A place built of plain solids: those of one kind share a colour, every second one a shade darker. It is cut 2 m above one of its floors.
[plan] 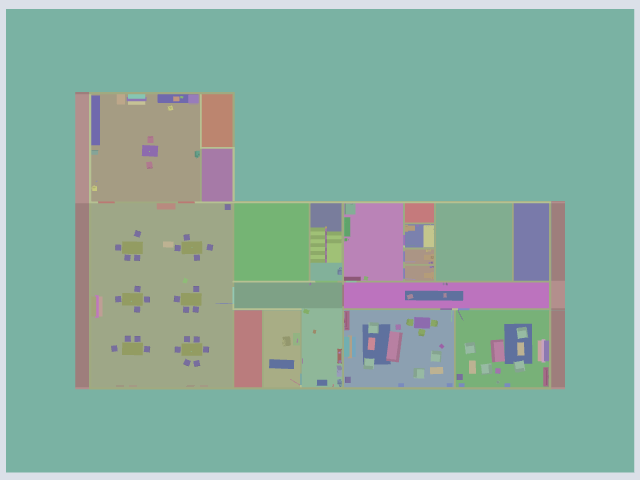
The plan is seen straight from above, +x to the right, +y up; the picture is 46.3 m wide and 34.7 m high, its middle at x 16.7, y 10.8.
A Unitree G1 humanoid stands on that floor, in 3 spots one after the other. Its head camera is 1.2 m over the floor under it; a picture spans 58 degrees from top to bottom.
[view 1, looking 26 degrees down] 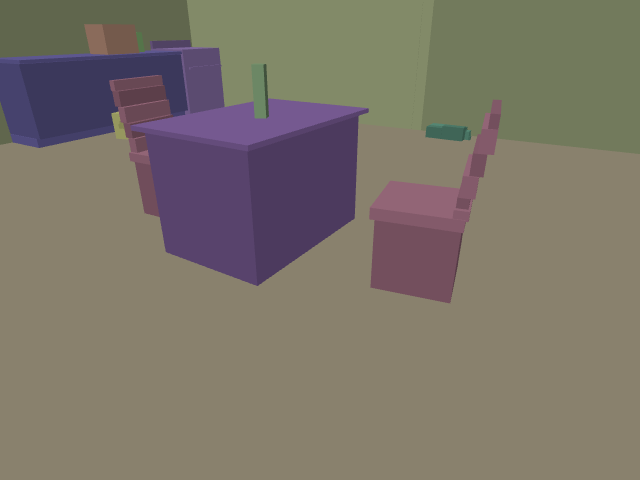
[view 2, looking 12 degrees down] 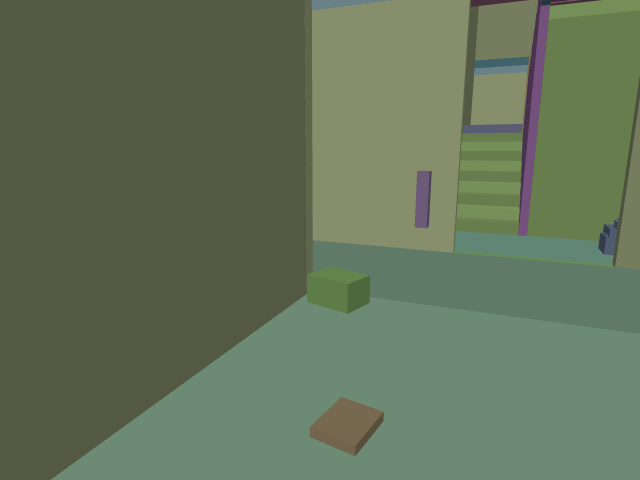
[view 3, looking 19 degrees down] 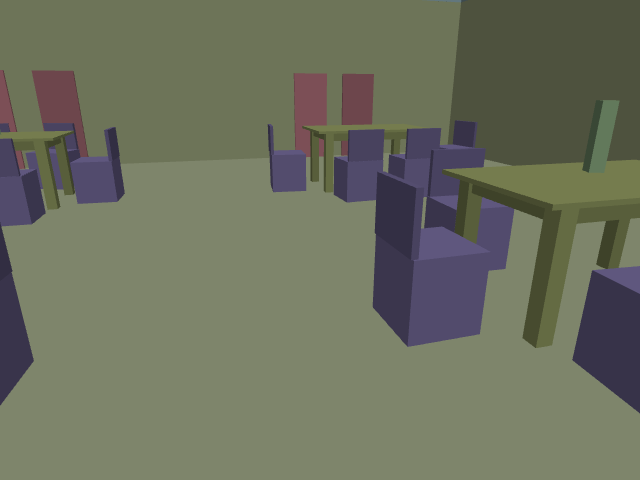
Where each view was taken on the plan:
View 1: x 2.38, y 15.68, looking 30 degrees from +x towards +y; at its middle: kitchen_table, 2.69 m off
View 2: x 16.85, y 2.58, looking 113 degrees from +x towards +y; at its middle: wall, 5.71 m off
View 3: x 5.33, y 8.38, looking -106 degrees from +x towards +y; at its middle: floor_dining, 3.69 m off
